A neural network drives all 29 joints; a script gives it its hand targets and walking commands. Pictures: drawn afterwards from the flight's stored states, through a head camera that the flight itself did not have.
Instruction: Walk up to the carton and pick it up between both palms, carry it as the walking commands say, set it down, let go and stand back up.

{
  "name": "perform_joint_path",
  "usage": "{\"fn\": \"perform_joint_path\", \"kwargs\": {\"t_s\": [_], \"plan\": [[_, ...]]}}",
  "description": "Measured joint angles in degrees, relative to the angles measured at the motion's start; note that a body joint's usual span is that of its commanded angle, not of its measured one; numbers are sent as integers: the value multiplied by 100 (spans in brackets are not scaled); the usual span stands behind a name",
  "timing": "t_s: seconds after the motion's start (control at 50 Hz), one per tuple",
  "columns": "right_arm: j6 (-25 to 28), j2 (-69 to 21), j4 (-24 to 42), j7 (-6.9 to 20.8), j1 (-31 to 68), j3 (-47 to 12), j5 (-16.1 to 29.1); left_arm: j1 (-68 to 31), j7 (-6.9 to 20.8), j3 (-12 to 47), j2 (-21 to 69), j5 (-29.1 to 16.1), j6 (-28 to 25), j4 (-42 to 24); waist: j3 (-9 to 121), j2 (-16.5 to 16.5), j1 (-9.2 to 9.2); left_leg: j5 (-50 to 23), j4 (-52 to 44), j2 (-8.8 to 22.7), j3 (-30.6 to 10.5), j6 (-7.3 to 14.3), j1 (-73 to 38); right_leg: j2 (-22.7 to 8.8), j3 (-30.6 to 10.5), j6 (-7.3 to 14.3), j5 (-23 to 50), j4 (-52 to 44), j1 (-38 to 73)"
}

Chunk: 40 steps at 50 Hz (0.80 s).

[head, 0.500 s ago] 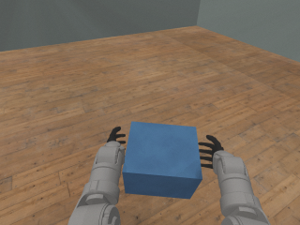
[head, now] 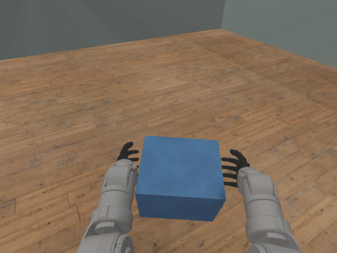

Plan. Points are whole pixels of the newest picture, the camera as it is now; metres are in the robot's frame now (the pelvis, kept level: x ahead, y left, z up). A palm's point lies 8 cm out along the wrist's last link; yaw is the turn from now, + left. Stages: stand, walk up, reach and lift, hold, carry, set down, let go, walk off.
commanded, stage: reach and lift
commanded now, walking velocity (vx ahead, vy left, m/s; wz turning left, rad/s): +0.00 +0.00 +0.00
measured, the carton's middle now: (178, 178) +0.35 +0.01 -0.03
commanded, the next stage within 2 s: hold in 0.32 s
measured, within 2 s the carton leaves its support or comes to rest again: neither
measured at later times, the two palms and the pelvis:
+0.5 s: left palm (122, 172) +0.30 +0.16 +0.06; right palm (243, 179) +0.29 -0.15 +0.06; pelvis +0.00 +0.00 +0.00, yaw +0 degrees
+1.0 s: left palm (122, 172) +0.30 +0.16 +0.06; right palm (243, 179) +0.29 -0.15 +0.06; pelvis +0.00 +0.00 +0.00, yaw +0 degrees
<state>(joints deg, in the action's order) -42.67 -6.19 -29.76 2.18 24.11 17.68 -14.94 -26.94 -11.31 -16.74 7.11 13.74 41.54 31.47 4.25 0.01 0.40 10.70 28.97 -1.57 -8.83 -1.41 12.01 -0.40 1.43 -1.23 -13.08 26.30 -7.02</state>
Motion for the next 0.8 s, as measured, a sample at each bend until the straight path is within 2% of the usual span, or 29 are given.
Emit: {"fn": "perform_joint_path", "kwargs": {"t_s": [0.8], "plan": [[0, -13, 101, 109, -136, -43, -1, 248, 37, 52, 42, 0, 109, -292, 0, -17, 0, -30, -1, 0, 0, 0, -39, 1, -1, 0, 30, 0, 38]]}}
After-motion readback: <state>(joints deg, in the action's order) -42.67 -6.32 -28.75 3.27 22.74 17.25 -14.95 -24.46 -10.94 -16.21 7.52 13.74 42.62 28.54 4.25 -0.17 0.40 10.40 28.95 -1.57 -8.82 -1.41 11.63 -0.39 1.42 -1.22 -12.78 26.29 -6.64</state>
